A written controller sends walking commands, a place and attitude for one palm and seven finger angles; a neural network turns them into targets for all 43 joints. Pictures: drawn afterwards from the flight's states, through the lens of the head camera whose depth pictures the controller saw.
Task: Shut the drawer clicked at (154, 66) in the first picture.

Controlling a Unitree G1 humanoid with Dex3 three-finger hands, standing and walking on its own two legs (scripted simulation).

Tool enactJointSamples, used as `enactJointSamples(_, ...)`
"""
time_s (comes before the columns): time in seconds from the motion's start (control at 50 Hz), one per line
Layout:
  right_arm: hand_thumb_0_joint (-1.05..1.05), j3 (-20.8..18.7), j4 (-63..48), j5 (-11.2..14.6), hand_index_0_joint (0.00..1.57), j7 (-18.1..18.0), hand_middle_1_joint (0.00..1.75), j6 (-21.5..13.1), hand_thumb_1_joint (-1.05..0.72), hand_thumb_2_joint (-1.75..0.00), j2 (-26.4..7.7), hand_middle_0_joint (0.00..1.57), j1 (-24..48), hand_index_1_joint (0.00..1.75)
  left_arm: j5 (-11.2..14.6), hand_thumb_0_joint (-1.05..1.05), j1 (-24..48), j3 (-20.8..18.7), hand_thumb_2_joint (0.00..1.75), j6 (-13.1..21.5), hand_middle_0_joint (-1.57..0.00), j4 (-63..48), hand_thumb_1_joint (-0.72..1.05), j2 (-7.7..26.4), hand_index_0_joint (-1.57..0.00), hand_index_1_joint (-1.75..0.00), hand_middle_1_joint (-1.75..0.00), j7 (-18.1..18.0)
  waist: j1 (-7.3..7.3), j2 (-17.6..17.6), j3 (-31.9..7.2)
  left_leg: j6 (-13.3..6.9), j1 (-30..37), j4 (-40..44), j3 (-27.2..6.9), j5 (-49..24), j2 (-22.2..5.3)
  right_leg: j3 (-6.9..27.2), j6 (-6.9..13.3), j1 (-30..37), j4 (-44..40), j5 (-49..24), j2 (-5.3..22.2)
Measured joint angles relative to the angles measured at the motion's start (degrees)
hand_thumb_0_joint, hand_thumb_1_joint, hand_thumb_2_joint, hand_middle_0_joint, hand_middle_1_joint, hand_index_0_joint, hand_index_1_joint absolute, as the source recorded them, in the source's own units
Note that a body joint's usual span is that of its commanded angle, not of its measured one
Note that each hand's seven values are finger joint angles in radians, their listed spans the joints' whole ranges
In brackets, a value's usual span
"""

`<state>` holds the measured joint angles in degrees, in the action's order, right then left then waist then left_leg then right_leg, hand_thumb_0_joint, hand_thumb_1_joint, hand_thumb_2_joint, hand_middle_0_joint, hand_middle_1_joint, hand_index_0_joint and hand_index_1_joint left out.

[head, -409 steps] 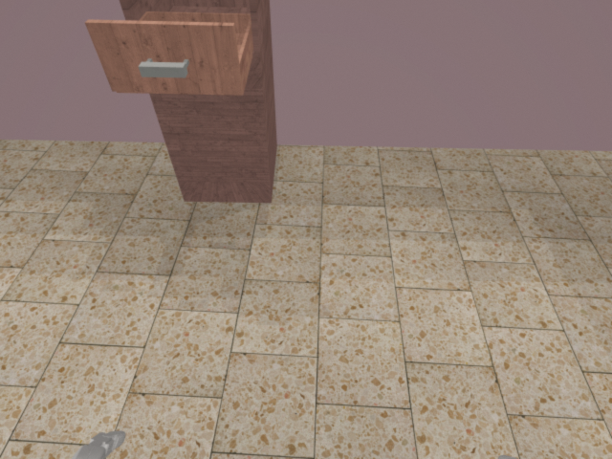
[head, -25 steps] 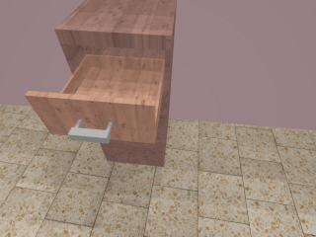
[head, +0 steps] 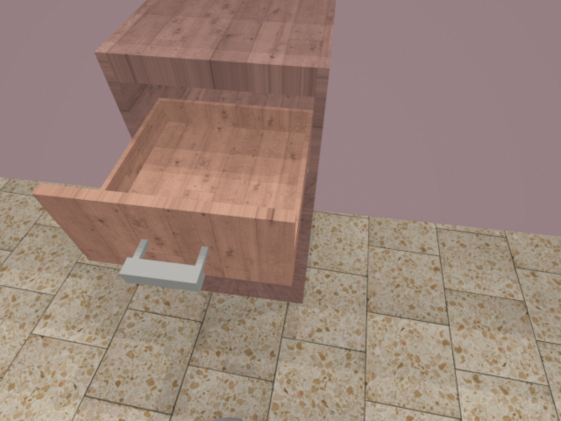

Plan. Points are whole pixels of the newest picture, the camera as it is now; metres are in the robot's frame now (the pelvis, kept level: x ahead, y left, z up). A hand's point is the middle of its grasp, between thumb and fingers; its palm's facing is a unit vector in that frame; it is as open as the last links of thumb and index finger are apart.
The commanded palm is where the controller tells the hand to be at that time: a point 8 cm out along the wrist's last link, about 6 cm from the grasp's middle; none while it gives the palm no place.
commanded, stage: come to a stop and stand still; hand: left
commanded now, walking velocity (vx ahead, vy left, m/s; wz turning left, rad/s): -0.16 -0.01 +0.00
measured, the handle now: (168, 261) +0.32 +0.20 +0.03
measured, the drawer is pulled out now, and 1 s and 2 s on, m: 0.28 0.28 0.28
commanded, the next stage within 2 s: look again from close up in 1.16 s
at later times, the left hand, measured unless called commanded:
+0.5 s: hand out of the picture +0.00 +0.15 -0.16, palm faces +0.04 -0.97 -0.23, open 7.4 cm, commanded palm none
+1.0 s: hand out of the picture -0.06 +0.17 -0.16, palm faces +0.06 -0.98 -0.17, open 7.4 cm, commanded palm none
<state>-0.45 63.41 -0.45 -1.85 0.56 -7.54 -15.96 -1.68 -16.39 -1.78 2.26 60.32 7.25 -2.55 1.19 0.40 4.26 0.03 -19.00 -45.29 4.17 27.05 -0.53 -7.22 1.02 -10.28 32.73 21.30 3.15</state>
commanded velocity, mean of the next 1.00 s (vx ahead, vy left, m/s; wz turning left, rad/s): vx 0.00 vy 0.02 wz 0.00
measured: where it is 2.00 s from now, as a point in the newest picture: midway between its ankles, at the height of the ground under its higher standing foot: outside the picture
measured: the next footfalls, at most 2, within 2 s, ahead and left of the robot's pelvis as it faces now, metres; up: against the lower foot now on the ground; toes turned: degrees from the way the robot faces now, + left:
left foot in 0.04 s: +0.07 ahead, +0.12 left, +0.00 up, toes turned +4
left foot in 0.68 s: +0.00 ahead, +0.11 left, +0.00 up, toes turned +3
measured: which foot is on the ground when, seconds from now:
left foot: up 0.00-0.02, down 0.04-0.38, up 0.40-0.66, down 0.68-1.00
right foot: down 0.00-1.00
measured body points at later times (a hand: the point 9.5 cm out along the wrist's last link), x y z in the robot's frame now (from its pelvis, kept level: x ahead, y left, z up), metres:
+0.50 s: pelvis -0.02 -0.02 +0.01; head -0.01 -0.04 +0.46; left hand +0.00 +0.21 -0.14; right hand +0.03 -0.25 -0.16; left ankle -0.01 +0.11 -0.71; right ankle -0.03 -0.09 -0.73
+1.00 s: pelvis -0.04 +0.01 +0.01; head -0.03 +0.01 +0.46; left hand -0.06 +0.22 -0.15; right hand -0.05 -0.20 -0.15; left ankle -0.04 +0.10 -0.73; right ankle -0.03 -0.09 -0.73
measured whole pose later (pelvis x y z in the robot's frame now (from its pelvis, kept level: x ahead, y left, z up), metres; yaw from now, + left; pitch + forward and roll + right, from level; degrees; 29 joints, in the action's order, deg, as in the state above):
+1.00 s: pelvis -0.04 +0.01 +0.01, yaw +0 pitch -1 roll +0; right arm 0.4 64.4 -0.6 -1.7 0.1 -7.3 -17.3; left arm -1.0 -18.5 -0.4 -0.2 63.9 7.1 -1.7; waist 1.3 -0.4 1.2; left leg -2.5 -9.5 -22.3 4.2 12.1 1.8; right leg -4.7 0.9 -10.9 24.7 12.9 1.5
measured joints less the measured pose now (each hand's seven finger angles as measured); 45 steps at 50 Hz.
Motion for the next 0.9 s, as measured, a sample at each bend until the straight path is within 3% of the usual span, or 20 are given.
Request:
enactJointSamples(0.04, 0.03, -0.46, -0.86, 0.0, 0.2, -0.11, 0.3, -0.42, -0.94, -0.9, -0.97, 0.2, 1.15, 0.3, 0.3, 0.01, -0.43, 0.14, 0.9, -1.12, -0.2, -0.09, 0.91, 0.01, -0.2, -0.29, -0.3, -0.03, -0.23, -0.66, 0.32, 0.31, 1.18, 9.66, 0.33, -12.3, -0.74, 0.42, -0.78, -0.09, 1.61, 1.04, 0.32)
enactJointSamples(0.06, 0.03, -0.7, -1.34, -0.01, 0.2, -0.08, 0.3, -0.98, -0.94, -0.9, -1.46, 0.2, 1.43, 0.3, 0.55, 0.01, -0.57, 0.19, 0.9, -1.74, -0.2, -0.03, 0.91, -0.02, -0.2, -0.29, -0.3, -0.02, -0.26, -0.8, 0.4, 0.0, 1.77, 10.83, 0.61, -14.0, -0.9, 0.74, -1.19, -0.5, 3.28, 2.12, 0.39)
enactJointSamples(0.12, 0.02, -0.9, -2.36, -0.33, 0.2, -0.12, 0.3, -1.22, -0.94, -0.9, -1.44, 0.2, 2.62, 0.3, 0.96, 0.01, -0.17, -0.03, 0.9, -3.7, -0.2, 0.16, 0.91, 0.66, -0.2, -0.29, -0.3, -0.27, 0.08, -2.98, 0.1, -1.47, 2.18, 10.25, 2.4, -10.68, 0.12, 3.22, -1.11, -2.47, 7.86, 7.07, 1.0)
enactJointSamples(0.2, 0.01, -0.64, -3.83, -0.58, 0.2, -0.57, 0.3, -1.17, -0.93, -0.9, -1.04, 0.2, 4.55, 0.3, 0.91, 0.01, 1.92, -0.12, 0.9, -4.48, -0.2, -0.58, 0.91, 1.25, -0.2, -0.29, -0.3, -0.23, -0.31, -2.62, 0.56, -1.54, 2.45, 13.54, 2.27, -12.63, 0.2, 3.97, -1.0, -5.21, 11.94, 9.14, -0.41)
enactJointSamples(0.3, 0.01, -1.27, -5.16, -0.52, 0.2, -0.46, 0.3, -0.22, -0.93, -0.9, -1.78, 0.2, 6.29, 0.3, 0.7, 0.01, 2.87, -0.42, 0.9, -3.78, -0.2, -2.46, 0.92, 2.05, -0.2, -0.29, -0.3, 0.21, -0.34, -0.64, 0.42, -0.58, 1.33, 14.79, 1.88, -14.78, -0.51, 3.8, -1.0, -4.13, 3.26, -0.1, -1.52)
enactJointSamples(0.32, 0.0, -1.45, -5.22, -0.39, 0.2, -0.31, 0.3, 0.06, -0.93, -0.9, -2.02, 0.2, 6.54, 0.3, 0.5, 0.01, 2.85, -0.46, 0.9, -3.49, -0.2, -2.61, 0.92, 2.01, -0.2, -0.29, -0.3, 0.2, -0.31, 0.06, 0.35, -0.18, 0.87, 14.03, 1.68, -14.63, -0.99, 3.64, -0.09, -3.83, 2.03, -1.73, -2.02)
enactJointSamples(0.4, 0.0, -1.86, -4.74, -0.23, 0.2, 0.36, 0.3, 1.51, -0.92, -0.9, -2.32, 0.2, 5.98, 0.3, 0.27, 0.01, 1.56, 0.38, 0.9, -2.75, -0.2, -2.41, 0.91, 1.73, -0.2, -0.29, -0.3, 0.39, -0.99, 1.28, -1.46, 0.43, 0.54, 12.61, -0.32, -9.05, -1.18, 2.48, 2.4, -2.97, 0.52, -1.89, -2.95)
enactJointSamples(0.54, 0.0, -1.25, -2.48, -0.28, 0.2, 1.25, 0.3, 1.79, -0.92, -0.9, -2.43, 0.2, 3.72, 0.3, 0.22, 0.01, -0.78, 0.83, 0.9, -1.65, -0.2, -1.61, 0.92, 0.94, -0.2, -0.29, -0.3, 0.73, 0.38, 0.03, -3.44, 1.06, 1.84, 6.08, -1.98, -4.85, -0.67, 2.22, 3.33, -0.91, -4.73, -5.0, -4.02)
enactJointSamples(0.66, 0.0, -0.98, -2.31, 0.04, 0.2, 0.95, 0.3, 1.28, -0.91, -0.9, -2.23, 0.2, 2.86, 0.3, 0.32, 0.01, -1.98, 0.59, 0.9, -1.73, -0.2, -0.79, 0.91, 0.9, -0.2, -0.29, -0.3, 0.89, 1.1, -1.32, -2.5, 1.33, 5.8, 13.33, -1.04, -7.69, 0.18, 1.86, 2.7, -1.61, -4.63, -5.71, -3.46)
enactJointSamples(0.72, 0.0, -0.62, -1.86, -0.07, 0.2, 0.64, 0.3, 0.3, -0.91, -0.9, -1.48, 0.2, 2.5, 0.3, 0.63, 0.01, -1.98, 0.31, 0.9, -2.55, -0.2, 0.39, 0.91, 1.31, -0.2, -0.29, -0.3, 0.82, 0.96, -2.19, -1.72, -0.39, 8.04, 18.24, -0.83, -13.02, 0.68, 1.71, 1.9, -2.18, -2.71, -4.91, -2.91)
enactJointSamples(0.9, 0.01, 0.43, 0.3, -0.21, 0.2, 0.01, 0.3, -0.03, -0.93, -0.9, -0.55, 0.2, -0.19, 0.3, 0.65, 0.01, -2.14, 1.1, 0.9, -2.8, -0.2, 2.82, 0.91, 0.56, -0.2, -0.29, -0.3, 0.93, 0.77, -1.41, -2.86, -2.07, 9.37, 21.33, -0.28, -14.0, 1.73, 2.26, 0.29, -0.35, -7.17, -7.76, -2.12)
